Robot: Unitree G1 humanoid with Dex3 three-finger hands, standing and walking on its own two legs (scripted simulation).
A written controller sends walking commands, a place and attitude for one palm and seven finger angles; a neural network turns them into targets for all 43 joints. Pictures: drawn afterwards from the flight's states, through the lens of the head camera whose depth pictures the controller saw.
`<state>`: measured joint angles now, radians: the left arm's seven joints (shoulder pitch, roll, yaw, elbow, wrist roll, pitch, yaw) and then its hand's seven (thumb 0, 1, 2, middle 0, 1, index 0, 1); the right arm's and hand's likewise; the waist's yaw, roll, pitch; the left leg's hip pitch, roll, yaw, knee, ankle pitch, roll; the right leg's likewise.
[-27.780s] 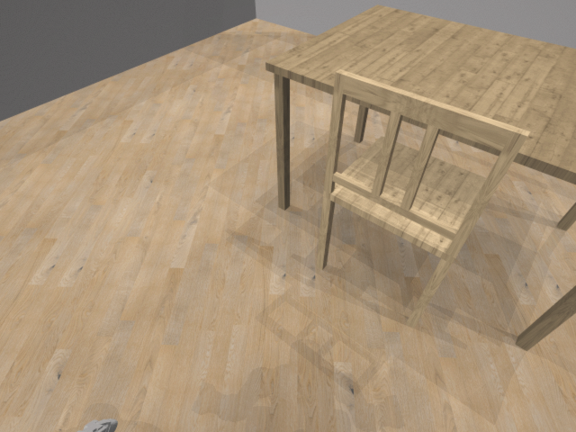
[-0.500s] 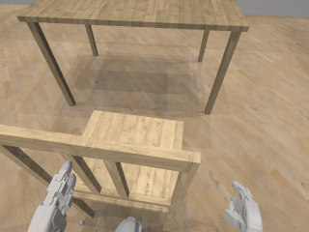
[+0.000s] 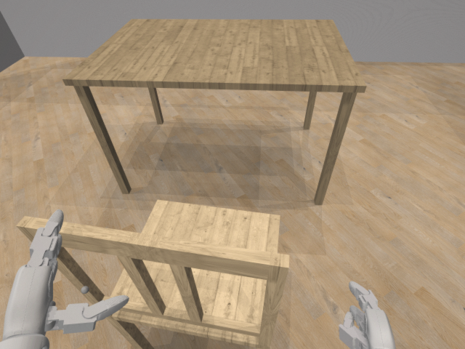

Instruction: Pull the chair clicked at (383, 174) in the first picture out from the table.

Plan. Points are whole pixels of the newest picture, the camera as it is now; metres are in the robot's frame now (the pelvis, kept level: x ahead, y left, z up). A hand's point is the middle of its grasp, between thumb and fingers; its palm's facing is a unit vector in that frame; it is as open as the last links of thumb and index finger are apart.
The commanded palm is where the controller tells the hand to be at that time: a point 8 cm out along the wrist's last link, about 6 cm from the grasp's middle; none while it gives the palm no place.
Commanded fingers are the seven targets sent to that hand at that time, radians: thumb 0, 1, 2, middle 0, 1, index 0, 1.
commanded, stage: draw the hand back to the body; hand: left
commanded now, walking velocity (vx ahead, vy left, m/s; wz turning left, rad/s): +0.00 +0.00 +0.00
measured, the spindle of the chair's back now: (145, 285) +0.26 +0.22 -0.09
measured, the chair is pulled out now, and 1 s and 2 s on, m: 0.64 0.64 0.64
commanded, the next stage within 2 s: step back with the hand held close in 0.72 s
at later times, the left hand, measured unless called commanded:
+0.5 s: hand (55, 213) +0.23 +0.26 +0.19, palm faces +0.50 -0.75 -0.43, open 7.9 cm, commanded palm +0.17 +0.29 +0.20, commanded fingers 0.00 0.90 0.90 -0.20 -0.30 -0.20 -0.30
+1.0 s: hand (64, 224) +0.22 +0.25 +0.17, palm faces +0.40 -0.78 -0.48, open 7.4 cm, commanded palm +0.16 +0.30 +0.19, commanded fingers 0.00 0.90 0.90 -0.20 -0.30 -0.20 -0.30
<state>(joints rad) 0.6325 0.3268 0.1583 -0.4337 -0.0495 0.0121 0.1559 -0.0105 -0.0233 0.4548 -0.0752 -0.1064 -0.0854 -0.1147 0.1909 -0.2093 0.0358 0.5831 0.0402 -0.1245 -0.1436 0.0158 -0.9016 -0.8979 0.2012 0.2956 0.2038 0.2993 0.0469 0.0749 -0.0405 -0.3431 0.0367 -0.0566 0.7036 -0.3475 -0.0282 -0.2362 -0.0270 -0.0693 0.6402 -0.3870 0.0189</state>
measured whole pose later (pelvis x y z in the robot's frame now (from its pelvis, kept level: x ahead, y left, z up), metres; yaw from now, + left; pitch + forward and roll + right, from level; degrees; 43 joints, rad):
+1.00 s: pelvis +0.01 +0.00 +0.02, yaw -1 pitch -1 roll -1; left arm 0.50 0.36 0.37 -0.44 -0.06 -0.06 0.13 0.01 0.89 0.90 -0.21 -0.30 -0.21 -0.30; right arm 0.13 -0.23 -0.02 0.61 0.03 -0.02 -0.09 0.01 -0.90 -0.90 0.20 0.30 0.20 0.30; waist 0.02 0.09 0.04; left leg -0.22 0.04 -0.03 0.51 -0.27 -0.03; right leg -0.13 -0.03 -0.05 0.45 -0.30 0.02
